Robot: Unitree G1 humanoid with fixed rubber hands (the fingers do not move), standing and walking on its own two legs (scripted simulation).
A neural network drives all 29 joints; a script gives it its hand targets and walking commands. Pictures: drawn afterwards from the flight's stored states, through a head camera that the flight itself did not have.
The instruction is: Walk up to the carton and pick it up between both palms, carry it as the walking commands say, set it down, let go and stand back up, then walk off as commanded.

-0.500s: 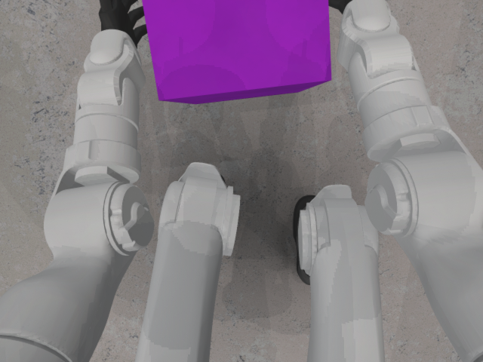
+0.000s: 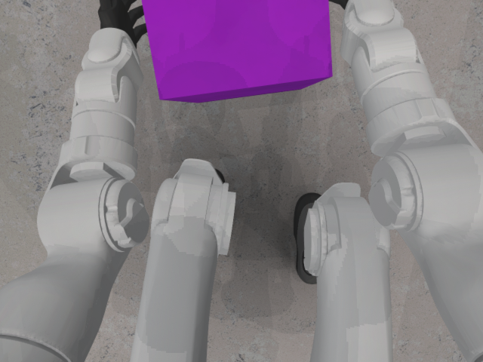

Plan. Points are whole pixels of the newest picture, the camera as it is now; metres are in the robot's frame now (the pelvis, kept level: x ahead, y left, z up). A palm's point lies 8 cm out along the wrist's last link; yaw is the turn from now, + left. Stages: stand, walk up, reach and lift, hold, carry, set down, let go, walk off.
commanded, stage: set down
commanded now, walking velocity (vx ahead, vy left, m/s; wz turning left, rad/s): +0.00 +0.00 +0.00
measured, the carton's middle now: (239, 26) +0.52 +0.09 -0.25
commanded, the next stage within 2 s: none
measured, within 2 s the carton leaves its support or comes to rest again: neither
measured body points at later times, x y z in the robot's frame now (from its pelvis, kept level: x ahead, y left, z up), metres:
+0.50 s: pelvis -0.01 +0.00 +0.00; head +0.35 +0.02 +0.26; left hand +0.49 +0.25 -0.18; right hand +0.56 -0.06 -0.18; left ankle +0.12 +0.13 -0.34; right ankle +0.10 -0.11 -0.34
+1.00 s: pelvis +0.00 +0.01 +0.00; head +0.37 +0.02 +0.24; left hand +0.49 +0.29 -0.19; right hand +0.57 -0.09 -0.20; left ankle +0.12 +0.13 -0.34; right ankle +0.10 -0.11 -0.34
